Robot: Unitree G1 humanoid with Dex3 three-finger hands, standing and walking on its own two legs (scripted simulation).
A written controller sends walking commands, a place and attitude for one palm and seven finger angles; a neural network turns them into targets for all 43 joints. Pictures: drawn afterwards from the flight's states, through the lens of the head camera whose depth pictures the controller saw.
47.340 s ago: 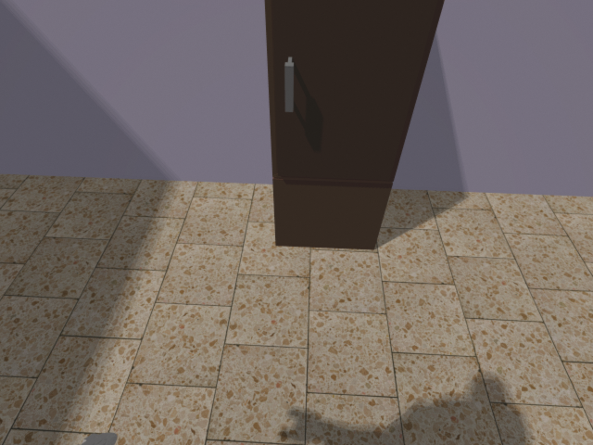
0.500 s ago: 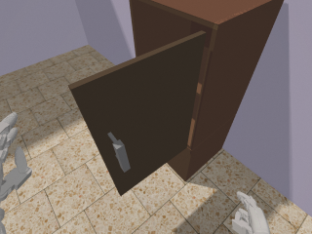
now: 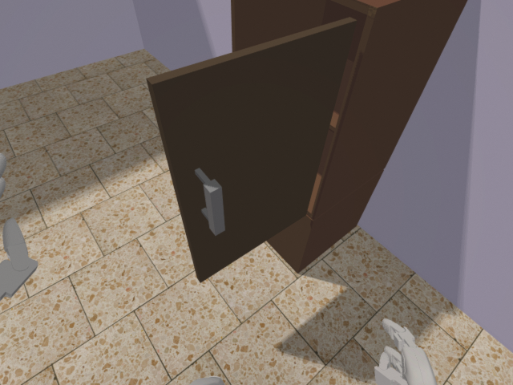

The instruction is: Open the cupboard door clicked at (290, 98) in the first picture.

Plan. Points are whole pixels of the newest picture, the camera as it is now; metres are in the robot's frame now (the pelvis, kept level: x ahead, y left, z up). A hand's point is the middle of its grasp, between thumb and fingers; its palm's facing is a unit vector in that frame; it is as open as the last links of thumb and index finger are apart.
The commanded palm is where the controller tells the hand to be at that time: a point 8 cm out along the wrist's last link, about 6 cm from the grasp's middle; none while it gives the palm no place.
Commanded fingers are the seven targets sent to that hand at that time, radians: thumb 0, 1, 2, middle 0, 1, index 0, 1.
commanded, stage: step back with the hand held close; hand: left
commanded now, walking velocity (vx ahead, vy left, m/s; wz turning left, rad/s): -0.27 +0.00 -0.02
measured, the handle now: (209, 202) +0.42 +0.12 +0.02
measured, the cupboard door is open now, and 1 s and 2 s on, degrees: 88 88 88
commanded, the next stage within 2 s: stop stepping back and stand still in 0.52 s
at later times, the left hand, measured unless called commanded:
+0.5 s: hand (28, 323) +0.14 +0.23 +0.17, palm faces +0.34 -0.82 -0.46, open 7.4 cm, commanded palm +0.08 +0.28 +0.19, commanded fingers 0.00 0.90 0.90 -0.20 -0.30 -0.20 -0.30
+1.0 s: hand out of the picture +0.03 +0.25 +0.17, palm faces +0.50 -0.78 -0.39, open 7.4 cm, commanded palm -0.04 +0.28 +0.19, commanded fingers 0.00 0.90 0.90 -0.20 -0.30 -0.20 -0.30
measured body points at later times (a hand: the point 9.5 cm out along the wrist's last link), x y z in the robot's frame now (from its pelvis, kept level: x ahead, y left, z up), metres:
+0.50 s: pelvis -0.08 -0.01 +0.00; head -0.05 +0.01 +0.45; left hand +0.12 +0.27 +0.20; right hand +0.10 -0.24 -0.08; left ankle +0.05 +0.09 -0.72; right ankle -0.16 -0.13 -0.73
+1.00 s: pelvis -0.17 -0.02 +0.01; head -0.19 -0.02 +0.46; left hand -0.01 +0.29 +0.19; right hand -0.05 -0.28 -0.08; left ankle -0.19 +0.11 -0.73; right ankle -0.16 -0.11 -0.72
